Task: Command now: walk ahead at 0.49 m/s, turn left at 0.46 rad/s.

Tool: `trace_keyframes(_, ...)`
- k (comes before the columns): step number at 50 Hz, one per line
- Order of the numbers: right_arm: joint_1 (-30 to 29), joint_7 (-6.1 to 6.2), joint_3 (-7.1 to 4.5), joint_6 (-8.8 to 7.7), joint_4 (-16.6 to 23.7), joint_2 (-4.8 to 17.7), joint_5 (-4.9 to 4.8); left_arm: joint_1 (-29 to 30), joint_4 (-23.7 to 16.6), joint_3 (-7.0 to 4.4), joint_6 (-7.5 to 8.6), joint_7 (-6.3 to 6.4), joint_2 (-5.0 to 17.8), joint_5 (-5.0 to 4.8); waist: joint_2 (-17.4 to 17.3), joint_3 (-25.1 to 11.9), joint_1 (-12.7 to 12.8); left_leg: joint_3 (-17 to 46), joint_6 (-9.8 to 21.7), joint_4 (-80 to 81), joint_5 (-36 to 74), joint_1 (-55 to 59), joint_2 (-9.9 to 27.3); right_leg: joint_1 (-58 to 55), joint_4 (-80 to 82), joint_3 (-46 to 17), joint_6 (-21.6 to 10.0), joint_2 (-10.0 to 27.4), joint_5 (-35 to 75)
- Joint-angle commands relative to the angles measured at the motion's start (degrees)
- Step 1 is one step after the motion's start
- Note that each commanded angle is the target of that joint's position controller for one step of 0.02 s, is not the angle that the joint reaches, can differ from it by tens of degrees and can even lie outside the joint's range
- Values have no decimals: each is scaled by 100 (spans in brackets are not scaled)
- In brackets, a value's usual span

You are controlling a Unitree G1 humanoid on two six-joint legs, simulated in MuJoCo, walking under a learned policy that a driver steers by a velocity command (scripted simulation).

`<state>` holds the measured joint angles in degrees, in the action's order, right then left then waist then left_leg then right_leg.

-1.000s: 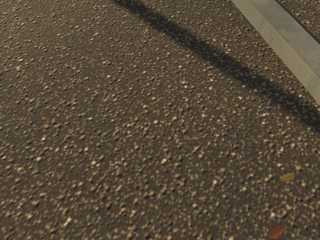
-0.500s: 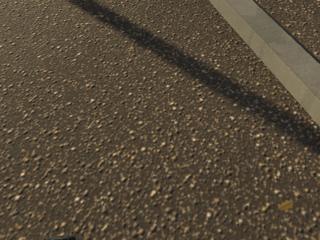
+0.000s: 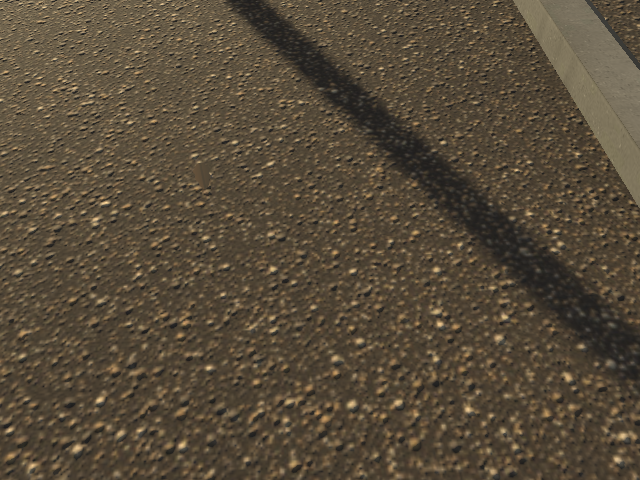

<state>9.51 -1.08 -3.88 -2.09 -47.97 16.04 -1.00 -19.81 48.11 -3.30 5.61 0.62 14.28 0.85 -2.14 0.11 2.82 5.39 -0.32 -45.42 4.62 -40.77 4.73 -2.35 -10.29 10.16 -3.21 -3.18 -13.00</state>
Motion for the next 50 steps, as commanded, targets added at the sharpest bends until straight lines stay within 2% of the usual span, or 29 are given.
trace_keyframes(1,-822,-104,31,-98,616,148,3,-28,-193,-220,7,55,888,-35,339,685,179,-290,60,550,152,-329,76,123,501,-310,-576,1761,1379)
trace_keyframes(4,-1211,-237,77,-127,928,94,-24,-214,-60,-254,-136,47,958,-94,370,766,295,-629,225,947,-411,-487,2,-502,132,-113,-562,1917,2110)
trace_keyframes(6,-1152,-311,38,-133,1074,179,-45,-115,-68,-282,-224,71,1090,-125,549,572,132,-963,414,1086,-963,-29,-243,-675,-407,64,-466,1954,3762)
trace_keyframes(8,-503,-316,-113,-101,1040,460,-64,23,-125,-321,-310,133,1276,-144,855,-6,-304,-1291,674,998,-1507,1043,-686,-701,-1536,201,-331,1930,5905)
trace_keyframes(9,265,-274,-268,-92,888,747,-79,122,-150,-321,-345,158,1329,-160,841,-449,-748,-1293,871,1236,-1393,2151,-899,-360,-2575,291,-200,1806,6087)
trace_keyframes(10,1247,-165,-466,-49,668,1135,-68,220,-227,-291,-311,184,1318,-156,566,-945,-1266,-721,1147,1562,-1153,3903,-733,795,-4043,309,38,1595,4970)
trace_keyframes(11,1557,-45,-587,-18,598,1739,-69,-179,-507,-44,-159,88,489,48,-910,-1443,-830,2103,2050,1603,-1516,6073,826,3439,-6188,114,424,642,-240)
trace_keyframes(12,1601,-55,-494,-97,773,1567,-9,36,-642,24,118,3,555,-105,-694,-2352,-908,4474,2733,2601,-2077,6757,1587,4443,-7297,-1309,444,-26,-2139)
trace_keyframes(13,1498,-61,-383,-140,720,1159,43,714,-822,-78,271,-69,911,-331,-305,-1692,-1112,3563,2331,2796,-1868,6409,1344,4988,-7247,-1681,299,374,-1641)
trace_keyframes(14,1158,-58,-325,-176,747,943,1,879,-897,-46,345,-71,892,-339,-32,-1045,-890,2696,2081,2807,-1486,5540,1074,4920,-6709,-1613,198,642,-1125)
trace_keyframes(15,717,-57,-272,-186,829,779,-11,902,-838,-71,355,-28,880,-190,283,-605,-593,2129,1886,2886,-972,4630,808,4588,-6137,-1552,225,843,-851)
trace_keyframes(16,432,-39,-204,-191,940,590,31,829,-803,-129,295,-10,965,-85,221,-392,-386,1750,1816,3027,-470,3997,614,4182,-5795,-1553,280,968,-658)
trace_keyframes(19,325,31,-232,-205,1033,725,30,638,-834,-118,87,-26,794,0,89,-211,-139,1328,1862,3295,245,3055,438,3735,-5115,-1406,563,1002,-397)
trace_keyframes(24,671,177,-301,-132,945,962,-27,1734,-1142,24,64,-49,493,-11,-173,23,-523,699,1398,3212,-324,2364,-114,3236,-2807,-1203,763,588,1481)
trace_keyframes(28,1033,201,-300,-69,829,943,-76,2168,-1297,-41,135,-137,719,-137,-333,-28,-683,1269,1222,2842,-1085,2768,112,2920,-1979,-1414,674,390,1772)
trace_keyframes(31,963,227,-308,-32,864,917,-44,1875,-1256,-153,208,-176,946,-150,-527,-76,-435,1782,1067,2270,-1111,3186,323,2588,-1774,-1505,417,405,1072)
trace_keyframes(32,891,222,-278,-19,901,819,-30,1458,-1142,-212,233,-160,1008,-137,-537,-209,-196,1767,954,1921,-950,3138,180,2030,-1577,-1403,280,381,1008)
trace_keyframes(33,898,197,-179,-31,957,555,6,853,-1049,-295,263,-126,1188,-56,-349,-711,104,1507,766,968,-927,2879,-137,972,-1586,-1639,37,736,895)
trace_keyframes(34,1113,192,-43,-38,1060,184,136,26,-981,-361,241,-77,1512,-14,580,-1561,296,875,521,-747,-2399,2080,-630,-506,-1617,-2756,-249,1786,568)
trace_keyframes(35,1880,180,-2,-105,1255,112,-136,-223,-757,-444,165,-147,1865,24,2645,-1878,-155,422,272,-2382,-4083,38,-1048,-1699,-813,-5700,-1145,2845,-1194)
trace_keyframes(36,1673,210,-118,-84,1035,764,-189,60,-929,-308,149,-163,1208,-72,1573,-1273,32,614,180,-3013,-3624,-484,-603,-1276,-561,-5583,-984,2692,-2300)
trace_keyframes(37,1030,201,-190,-45,1123,1001,-120,299,-961,-224,108,-130,912,-94,1017,-634,168,416,155,-3068,-3064,-564,-426,-613,-564,-4481,-733,2443,-1906)
trace_keyframes(38,780,206,-189,-12,1161,917,-51,559,-977,-175,78,-127,836,-35,615,-336,57,294,124,-2916,-2668,-301,-229,43,-507,-3735,-630,2181,-1009)
trace_keyframes(39,618,187,-204,-6,1225,838,-4,708,-917,-142,58,-116,724,-15,620,-80,-30,299,113,-2625,-2426,-188,-78,467,-406,-3205,-626,1968,-384)
trace_keyframes(41,696,127,-187,48,1250,609,-74,753,-831,-126,97,-92,655,-11,893,-12,-159,166,105,-2328,-2207,175,96,852,-148,-2462,-592,1745,210)
trace_keyframes(43,538,122,-159,105,1351,458,-57,746,-734,-164,137,-86,747,-38,786,130,-182,83,32,-2034,-2069,64,121,944,-10,-1992,-717,1779,1063)
trace_keyframes(45,353,155,-89,93,1447,275,45,654,-577,-195,132,-97,886,-25,597,133,-222,50,-62,-1321,-1950,168,2,987,-116,-1652,-879,1781,2772)
trace_keyframes(48,122,87,35,-3,1424,47,116,777,-430,-181,21,-105,970,-128,665,-63,-230,-379,-71,133,-1005,995,-104,1161,-256,-1012,-788,1432,3719)
trace_keyframes(50,-277,20,31,-70,1470,107,110,515,-283,-196,-62,-98,1084,-205,680,-136,-47,-509,-82,776,-536,1315,-294,988,-405,-1046,-721,1383,3714)
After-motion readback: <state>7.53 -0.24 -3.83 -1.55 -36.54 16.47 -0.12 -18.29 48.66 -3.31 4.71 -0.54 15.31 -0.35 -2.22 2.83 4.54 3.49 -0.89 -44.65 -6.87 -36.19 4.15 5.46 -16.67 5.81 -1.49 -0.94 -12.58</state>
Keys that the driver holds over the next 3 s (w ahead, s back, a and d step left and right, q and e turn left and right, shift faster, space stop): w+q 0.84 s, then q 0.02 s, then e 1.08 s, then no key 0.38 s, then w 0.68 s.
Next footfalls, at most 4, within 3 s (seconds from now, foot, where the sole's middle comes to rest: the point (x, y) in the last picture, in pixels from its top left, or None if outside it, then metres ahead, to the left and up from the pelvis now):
0.20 left None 0.28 0.14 -0.78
0.66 right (350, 445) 0.60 0.01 -0.78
1.12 left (207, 413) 0.66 0.32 -0.78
1.50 right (324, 400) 0.70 0.07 -0.78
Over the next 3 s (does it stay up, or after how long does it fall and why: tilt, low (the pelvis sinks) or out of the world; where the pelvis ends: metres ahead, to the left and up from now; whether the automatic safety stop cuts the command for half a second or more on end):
stays up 0.82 0.17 0.00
